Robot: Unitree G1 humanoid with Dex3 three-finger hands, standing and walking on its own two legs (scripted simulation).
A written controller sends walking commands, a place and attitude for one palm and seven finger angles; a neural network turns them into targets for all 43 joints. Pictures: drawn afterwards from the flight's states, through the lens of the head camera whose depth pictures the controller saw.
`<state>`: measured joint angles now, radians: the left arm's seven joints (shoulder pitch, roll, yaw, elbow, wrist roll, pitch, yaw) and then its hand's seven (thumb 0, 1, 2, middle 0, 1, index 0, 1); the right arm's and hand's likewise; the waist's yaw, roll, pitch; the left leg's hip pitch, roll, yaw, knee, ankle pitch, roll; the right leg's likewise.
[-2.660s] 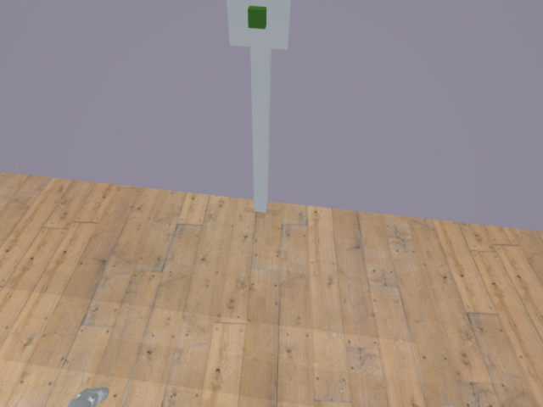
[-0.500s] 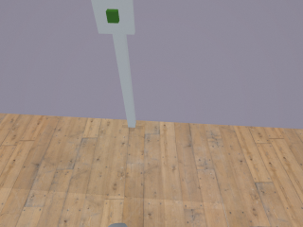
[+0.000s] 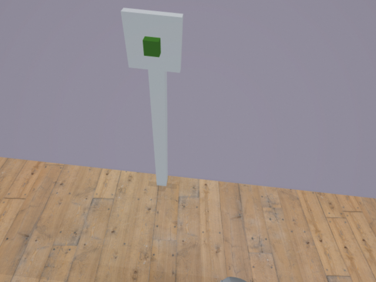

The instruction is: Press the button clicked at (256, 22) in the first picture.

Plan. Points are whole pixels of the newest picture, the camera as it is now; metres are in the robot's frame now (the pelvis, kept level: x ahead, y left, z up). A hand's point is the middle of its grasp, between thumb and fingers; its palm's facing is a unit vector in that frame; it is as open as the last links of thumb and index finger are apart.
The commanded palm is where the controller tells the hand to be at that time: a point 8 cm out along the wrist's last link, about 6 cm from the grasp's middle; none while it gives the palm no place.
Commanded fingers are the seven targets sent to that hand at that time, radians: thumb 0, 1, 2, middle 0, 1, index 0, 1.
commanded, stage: take the last steps up to it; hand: left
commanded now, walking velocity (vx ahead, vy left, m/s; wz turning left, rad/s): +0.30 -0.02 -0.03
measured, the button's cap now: (152, 46) +0.74 +0.18 +0.14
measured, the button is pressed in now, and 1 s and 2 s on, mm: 0 0 0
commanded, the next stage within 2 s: come to a stop and stand still in 0.48 s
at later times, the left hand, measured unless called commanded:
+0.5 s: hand (142, 253) +0.22 +0.13 -0.16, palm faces +0.07 -0.97 -0.22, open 7.2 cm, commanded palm none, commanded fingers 0.00 0.90 0.90 -0.20 -0.30 -0.20 -0.30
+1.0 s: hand (123, 248) +0.24 +0.18 -0.18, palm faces +0.03 -0.98 -0.21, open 7.4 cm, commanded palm none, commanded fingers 0.00 0.90 0.90 -0.20 -0.30 -0.20 -0.30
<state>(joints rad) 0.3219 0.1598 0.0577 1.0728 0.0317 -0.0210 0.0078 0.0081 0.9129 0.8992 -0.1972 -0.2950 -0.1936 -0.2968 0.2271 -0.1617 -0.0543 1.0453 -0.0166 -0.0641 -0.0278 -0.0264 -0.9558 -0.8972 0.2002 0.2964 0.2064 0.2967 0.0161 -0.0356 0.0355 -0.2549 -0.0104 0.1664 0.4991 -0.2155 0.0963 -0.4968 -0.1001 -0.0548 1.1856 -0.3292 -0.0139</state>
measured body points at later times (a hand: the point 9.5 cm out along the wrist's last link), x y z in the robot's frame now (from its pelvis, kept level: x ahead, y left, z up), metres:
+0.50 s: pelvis +0.17 -0.05 +0.00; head +0.18 -0.06 +0.45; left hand +0.22 +0.18 -0.14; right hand +0.12 -0.27 -0.16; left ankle +0.13 +0.06 -0.66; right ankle +0.17 -0.16 -0.73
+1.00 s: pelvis +0.21 -0.01 +0.00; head +0.25 +0.02 +0.45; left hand +0.24 +0.24 -0.17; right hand +0.32 -0.24 -0.13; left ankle +0.31 +0.09 -0.73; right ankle +0.17 -0.16 -0.66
